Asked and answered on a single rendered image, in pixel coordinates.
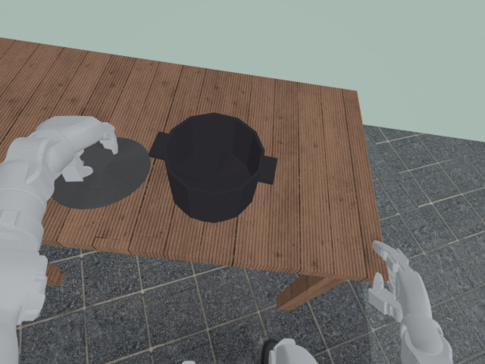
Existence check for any right robot shin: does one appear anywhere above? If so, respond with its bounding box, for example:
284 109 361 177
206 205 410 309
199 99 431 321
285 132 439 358
274 338 296 347

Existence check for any left robot upper arm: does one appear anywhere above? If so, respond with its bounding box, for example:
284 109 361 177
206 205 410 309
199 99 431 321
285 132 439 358
0 248 48 364

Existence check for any pot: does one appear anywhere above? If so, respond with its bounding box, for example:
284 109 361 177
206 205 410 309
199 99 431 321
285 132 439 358
149 112 277 223

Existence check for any right robot forearm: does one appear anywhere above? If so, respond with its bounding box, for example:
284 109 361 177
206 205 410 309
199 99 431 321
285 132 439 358
399 315 453 364

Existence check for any robot right hand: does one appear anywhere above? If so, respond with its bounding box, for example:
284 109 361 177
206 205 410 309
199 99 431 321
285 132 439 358
368 240 432 322

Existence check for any lid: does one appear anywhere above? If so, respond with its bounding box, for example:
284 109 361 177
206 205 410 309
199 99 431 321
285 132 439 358
52 137 151 209

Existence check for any robot left hand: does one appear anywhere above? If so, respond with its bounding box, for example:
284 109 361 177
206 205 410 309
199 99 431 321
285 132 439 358
36 116 118 182

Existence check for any knob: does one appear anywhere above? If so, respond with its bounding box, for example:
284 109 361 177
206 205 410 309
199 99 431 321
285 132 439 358
80 146 114 173

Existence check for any left robot forearm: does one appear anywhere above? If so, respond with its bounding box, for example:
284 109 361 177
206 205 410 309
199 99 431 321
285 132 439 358
0 128 75 252

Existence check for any robot right thigh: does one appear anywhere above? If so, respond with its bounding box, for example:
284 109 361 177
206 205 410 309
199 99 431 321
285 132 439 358
269 344 318 364

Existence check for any table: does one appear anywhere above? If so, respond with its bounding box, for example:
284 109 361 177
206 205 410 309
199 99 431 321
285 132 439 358
0 37 390 311

